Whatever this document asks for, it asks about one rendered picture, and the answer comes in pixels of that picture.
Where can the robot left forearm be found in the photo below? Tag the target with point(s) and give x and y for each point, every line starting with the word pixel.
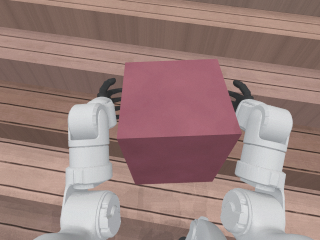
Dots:
pixel 88 139

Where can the carton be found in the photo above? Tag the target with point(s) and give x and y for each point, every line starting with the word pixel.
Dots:
pixel 177 123

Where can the right robot hand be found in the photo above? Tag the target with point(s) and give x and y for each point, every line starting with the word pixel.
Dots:
pixel 245 91

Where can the left robot hand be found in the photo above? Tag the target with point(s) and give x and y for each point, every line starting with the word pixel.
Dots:
pixel 104 92

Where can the robot right thigh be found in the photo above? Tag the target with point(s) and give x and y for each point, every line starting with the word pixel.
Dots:
pixel 204 230

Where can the robot right upper arm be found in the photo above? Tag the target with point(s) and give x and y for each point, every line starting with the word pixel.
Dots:
pixel 252 215

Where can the robot right forearm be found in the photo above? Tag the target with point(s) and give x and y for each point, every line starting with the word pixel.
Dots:
pixel 267 130

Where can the robot left upper arm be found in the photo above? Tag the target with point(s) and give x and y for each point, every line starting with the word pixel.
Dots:
pixel 88 215

